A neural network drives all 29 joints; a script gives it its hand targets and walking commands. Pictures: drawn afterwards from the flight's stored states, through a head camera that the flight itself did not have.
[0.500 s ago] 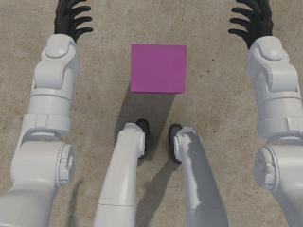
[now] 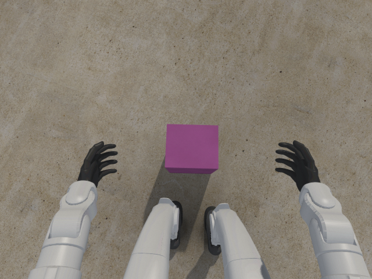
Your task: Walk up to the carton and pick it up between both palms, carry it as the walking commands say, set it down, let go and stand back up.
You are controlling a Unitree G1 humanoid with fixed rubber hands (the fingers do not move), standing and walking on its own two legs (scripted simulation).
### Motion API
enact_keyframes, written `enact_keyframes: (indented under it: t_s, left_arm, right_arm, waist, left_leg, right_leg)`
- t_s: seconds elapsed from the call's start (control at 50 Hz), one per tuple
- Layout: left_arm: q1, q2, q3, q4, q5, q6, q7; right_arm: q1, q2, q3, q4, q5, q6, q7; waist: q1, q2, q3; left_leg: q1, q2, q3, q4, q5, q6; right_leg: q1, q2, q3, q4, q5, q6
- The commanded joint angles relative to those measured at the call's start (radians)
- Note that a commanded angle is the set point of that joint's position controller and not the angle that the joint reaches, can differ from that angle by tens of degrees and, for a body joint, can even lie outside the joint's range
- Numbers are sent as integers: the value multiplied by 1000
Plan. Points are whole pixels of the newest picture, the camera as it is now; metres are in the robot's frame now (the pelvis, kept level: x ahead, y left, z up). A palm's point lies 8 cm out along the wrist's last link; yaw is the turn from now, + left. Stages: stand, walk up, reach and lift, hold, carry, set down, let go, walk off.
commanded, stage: let go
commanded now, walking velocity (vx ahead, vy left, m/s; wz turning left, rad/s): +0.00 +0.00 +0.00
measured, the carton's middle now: (191, 151) +0.44 +0.02 -0.57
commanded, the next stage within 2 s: stand in 0.78 s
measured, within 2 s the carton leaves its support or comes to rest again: neither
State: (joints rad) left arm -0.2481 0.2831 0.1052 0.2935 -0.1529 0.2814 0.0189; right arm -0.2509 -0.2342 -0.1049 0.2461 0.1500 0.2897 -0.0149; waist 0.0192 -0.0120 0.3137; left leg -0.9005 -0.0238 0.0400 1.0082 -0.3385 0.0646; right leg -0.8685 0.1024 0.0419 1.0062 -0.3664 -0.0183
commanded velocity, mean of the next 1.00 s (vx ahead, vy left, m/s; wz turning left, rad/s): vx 0.00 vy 0.00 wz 0.00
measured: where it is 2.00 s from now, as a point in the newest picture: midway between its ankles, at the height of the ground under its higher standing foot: (193, 235)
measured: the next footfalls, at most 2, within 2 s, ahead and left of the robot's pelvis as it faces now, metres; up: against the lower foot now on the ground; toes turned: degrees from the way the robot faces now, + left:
none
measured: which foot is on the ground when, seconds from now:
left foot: down 0.00-1.00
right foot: down 0.00-1.00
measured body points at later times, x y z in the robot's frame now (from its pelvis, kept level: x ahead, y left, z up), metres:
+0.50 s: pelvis +0.07 +0.00 +0.06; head +0.13 +0.01 +0.51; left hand +0.23 +0.25 -0.02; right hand +0.24 -0.24 -0.02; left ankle +0.09 +0.08 -0.67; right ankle +0.07 -0.10 -0.67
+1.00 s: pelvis +0.09 -0.01 +0.06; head +0.07 +0.00 +0.51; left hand +0.24 +0.26 +0.00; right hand +0.24 -0.27 -0.01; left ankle +0.09 +0.08 -0.67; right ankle +0.07 -0.10 -0.67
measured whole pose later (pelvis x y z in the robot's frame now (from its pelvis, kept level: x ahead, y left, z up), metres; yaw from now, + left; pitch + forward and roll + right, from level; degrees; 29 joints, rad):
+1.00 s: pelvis +0.09 -0.01 +0.06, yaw +0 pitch -1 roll -1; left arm 0.28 0.26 0.07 0.46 -0.08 0.03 -0.01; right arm 0.24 -0.27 -0.07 0.60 0.10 0.03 0.02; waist 0.03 -0.01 -0.03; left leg -0.25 -0.02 0.04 0.59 -0.32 0.05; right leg -0.22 0.08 0.06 0.56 -0.32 -0.04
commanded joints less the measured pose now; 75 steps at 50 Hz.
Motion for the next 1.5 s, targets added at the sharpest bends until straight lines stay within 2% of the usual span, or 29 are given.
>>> enact_keyframes:
  t_s: [0.0,0.02,0.08,0.14,0.24,0.32,0.42,0.44,0.46,0.52,0.56,0.58,0.6,0.74,0.76,0.78,0.82,0.84,0.86,0.88,0.96,1.06,1.08,1.14,1.24,1.3,1.38,1.44,1.48]
  left_arm:
    - [50,-22,-39,-39,142,-71,-39]
    - [145,-19,-48,-49,134,-78,-48]
    - [91,7,-9,9,138,-98,-70]
    - [319,-13,-48,57,158,-115,-78]
    - [410,-1,-65,-33,143,-189,-87]
    - [514,7,-61,-79,161,-232,-74]
    - [559,-2,-68,-37,137,-226,-79]
    - [580,10,-47,-79,132,-227,-82]
    - [571,18,-61,-78,147,-231,-81]
    - [558,22,-51,-44,133,-206,-85]
    - [608,10,-44,-17,143,-194,-84]
    - [553,7,-67,-24,137,-186,-91]
    - [599,13,-45,-22,155,-182,-88]
    - [578,27,-61,-50,171,-159,-81]
    - [570,32,-57,-25,165,-150,-82]
    - [492,195,-8,109,191,-218,-31]
    - [444,213,-8,131,217,-260,-13]
    - [477,190,-31,160,207,-265,-15]
    - [489,194,-7,165,218,-279,-12]
    - [481,201,-7,177,217,-277,-14]
    - [458,200,-3,191,223,-297,-13]
    - [446,209,5,213,211,-313,-6]
    - [453,216,12,218,216,-312,1]
    - [447,210,8,227,213,-320,-1]
    - [463,227,19,218,225,-331,0]
    - [451,212,18,225,208,-336,-1]
    - [463,214,16,242,206,-344,-1]
    - [464,225,15,240,210,-342,1]
    - [459,213,21,238,204,-337,5]
  right_arm:
    - [42,-59,0,-5,-135,-84,31]
    - [148,-34,-6,56,-150,-90,41]
    - [66,-68,-24,73,-176,-125,48]
    - [257,-59,5,85,-187,-135,58]
    - [370,-76,14,29,-165,-199,78]
    - [431,-100,41,-54,-148,-244,84]
    - [521,-97,39,21,-137,-242,76]
    - [571,-112,20,-16,-159,-237,71]
    - [598,-105,24,-4,-149,-234,73]
    - [516,-108,35,-5,-141,-218,74]
    - [521,-122,29,-14,-141,-209,80]
    - [508,-118,19,-9,-155,-199,74]
    - [529,-116,32,-4,-146,-200,79]
    - [485,-117,37,-33,-153,-171,81]
    - [511,-119,26,-17,-169,-171,72]
    - [412,-200,-2,190,-187,-221,32]
    - [436,-215,-22,236,-195,-265,16]
    - [448,-205,-17,258,-201,-277,16]
    - [427,-200,-16,258,-213,-291,15]
    - [388,-217,-21,267,-212,-293,19]
    - [461,-213,-23,331,-206,-316,15]
    - [425,-245,-26,354,-208,-339,2]
    - [406,-214,-7,341,-212,-343,7]
    - [385,-236,-10,359,-214,-352,9]
    - [425,-236,-11,373,-212,-361,4]
    - [404,-246,-6,385,-222,-365,6]
    - [392,-254,-11,378,-209,-374,2]
    - [429,-267,-2,403,-205,-371,0]
    - [471,-264,-4,420,-207,-377,2]
  waist:
    - [-14,44,-848]
    - [-7,93,-835]
    - [-44,22,-618]
    - [-26,63,-553]
    - [-29,56,-568]
    - [23,76,-600]
    - [-11,93,-486]
    - [-45,38,-533]
    - [-25,82,-534]
    - [-11,45,-414]
    - [1,42,-418]
    - [-34,54,-364]
    - [-1,57,-392]
    - [-4,47,-396]
    - [-18,-4,-369]
    - [43,-39,-598]
    - [10,-32,-556]
    - [-5,44,-540]
    - [18,-2,-463]
    - [12,52,-462]
    - [-23,-40,-446]
    - [-10,34,-459]
    - [-9,-46,-481]
    - [-10,45,-471]
    - [-20,-61,-387]
    - [-17,46,-438]
    - [4,-30,-398]
    - [-23,54,-440]
    - [-17,35,-445]
  left_leg:
    - [633,31,-135,-277,111,-51]
    - [665,33,-147,-327,61,-58]
    - [606,36,-94,-385,-121,-48]
    - [662,44,-103,-488,-83,-45]
    - [810,32,-90,-490,219,-74]
    - [921,38,-113,-488,462,-99]
    - [919,36,-97,-499,516,-104]
    - [972,30,-110,-480,536,-92]
    - [964,34,-107,-483,578,-101]
    - [889,27,-93,-531,364,-91]
    - [909,19,-91,-541,416,-87]
    - [915,29,-93,-543,368,-82]
    - [923,25,-90,-545,376,-88]
    - [942,23,-101,-559,353,-76]
    - [940,20,-91,-544,323,-69]
    - [794,74,-84,-533,378,-93]
    - [772,79,-100,-550,242,-79]
    - [766,79,-109,-570,162,-80]
    - [718,91,-148,-595,126,-60]
    - [718,77,-136,-597,99,-56]
    - [716,73,-128,-576,189,-50]
    - [717,95,-152,-557,280,-44]
    - [743,104,-151,-577,286,-35]
    - [728,94,-143,-580,266,-45]
    - [683,108,-181,-586,252,-17]
    - [695,103,-159,-580,196,-32]
    - [675,121,-210,-603,238,-17]
    - [725,112,-172,-563,323,-28]
    - [734,129,-211,-567,404,-25]
  right_leg:
    - [194,-76,2,-267,-28,14]
    - [255,-82,-14,-264,-28,11]
    - [235,-80,-10,-367,-154,4]
    - [361,-84,-21,-406,-88,11]
    - [490,-71,-25,-476,108,5]
    - [536,-75,-5,-500,249,5]
    - [589,-71,1,-538,323,4]
    - [608,-78,-2,-525,360,17]
    - [612,-69,-8,-528,381,16]
    - [629,-83,-1,-566,264,14]
    - [641,-72,-10,-569,293,21]
    - [592,-77,5,-581,255,15]
    - [634,-79,1,-591,252,14]
    - [630,-61,-9,-575,224,22]
    - [636,-86,13,-603,217,24]
    - [676,-110,13,-549,304,8]
    - [669,-132,53,-527,250,-3]
    - [638,-139,85,-522,195,-8]
    - [619,-137,75,-527,148,-11]
    - [608,-127,68,-537,169,-9]
    - [607,-143,88,-540,204,-31]
    - [628,-150,98,-532,235,-41]
    - [623,-154,106,-527,231,-36]
    - [623,-149,115,-533,220,-33]
    - [574,-157,103,-525,197,-41]
    - [591,-150,120,-547,159,-30]
    - [584,-145,113,-518,149,-39]
    - [587,-147,131,-513,203,-47]
    - [613,-141,100,-481,242,-42]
